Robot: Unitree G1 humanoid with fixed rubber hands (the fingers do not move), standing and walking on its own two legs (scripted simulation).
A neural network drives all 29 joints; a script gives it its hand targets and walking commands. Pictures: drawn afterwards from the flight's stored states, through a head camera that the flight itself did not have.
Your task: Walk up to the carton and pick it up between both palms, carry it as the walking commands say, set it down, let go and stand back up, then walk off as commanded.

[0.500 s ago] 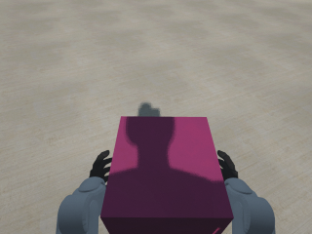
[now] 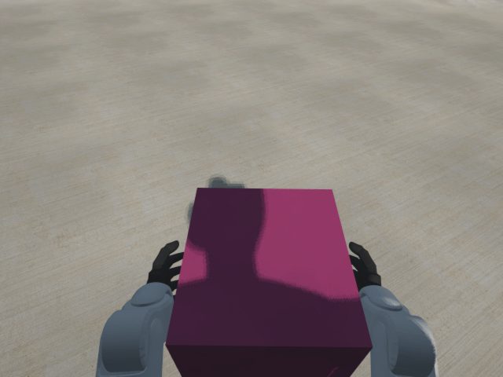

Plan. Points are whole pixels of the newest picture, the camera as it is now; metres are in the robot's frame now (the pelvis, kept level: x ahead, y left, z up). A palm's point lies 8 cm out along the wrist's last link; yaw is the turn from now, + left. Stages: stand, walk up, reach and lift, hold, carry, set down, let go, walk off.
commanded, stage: carry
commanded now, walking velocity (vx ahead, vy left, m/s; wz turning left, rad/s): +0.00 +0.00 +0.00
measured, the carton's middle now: (262, 305) +0.26 +0.00 +0.02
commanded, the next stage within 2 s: none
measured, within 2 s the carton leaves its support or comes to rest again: neither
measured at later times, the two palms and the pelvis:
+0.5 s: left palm (156, 300) +0.26 +0.16 +0.03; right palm (344, 296) +0.27 -0.13 +0.04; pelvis +0.00 +0.01 +0.00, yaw -1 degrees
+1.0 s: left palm (145, 276) +0.30 +0.19 +0.03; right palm (322, 276) +0.31 -0.10 +0.03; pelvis +0.04 +0.04 +0.00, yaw -1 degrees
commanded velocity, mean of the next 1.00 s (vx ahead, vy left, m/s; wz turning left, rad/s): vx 0.00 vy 0.00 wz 0.00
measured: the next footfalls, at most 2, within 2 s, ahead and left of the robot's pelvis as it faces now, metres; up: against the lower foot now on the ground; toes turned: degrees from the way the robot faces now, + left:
none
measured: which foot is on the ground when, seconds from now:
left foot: down 0.00-1.00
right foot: down 0.00-1.00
